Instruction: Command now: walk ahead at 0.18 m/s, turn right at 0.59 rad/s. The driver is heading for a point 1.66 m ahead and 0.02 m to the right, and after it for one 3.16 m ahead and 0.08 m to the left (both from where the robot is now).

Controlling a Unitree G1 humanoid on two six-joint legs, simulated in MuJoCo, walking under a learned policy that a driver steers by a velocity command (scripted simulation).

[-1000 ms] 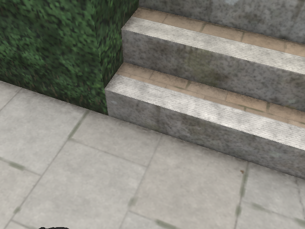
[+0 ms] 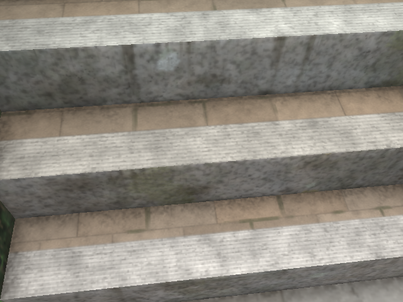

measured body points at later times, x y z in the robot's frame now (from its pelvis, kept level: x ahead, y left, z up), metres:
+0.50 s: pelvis +0.06 +0.00 -0.01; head +0.09 -0.01 +0.44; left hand +0.27 +0.24 -0.11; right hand +0.14 -0.29 -0.12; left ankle +0.10 +0.15 -0.73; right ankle +0.13 -0.08 -0.74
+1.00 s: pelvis +0.10 +0.04 +0.00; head +0.11 +0.03 +0.45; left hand +0.28 +0.27 -0.12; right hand +0.14 -0.23 -0.13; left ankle +0.09 +0.15 -0.74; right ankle +0.13 -0.08 -0.74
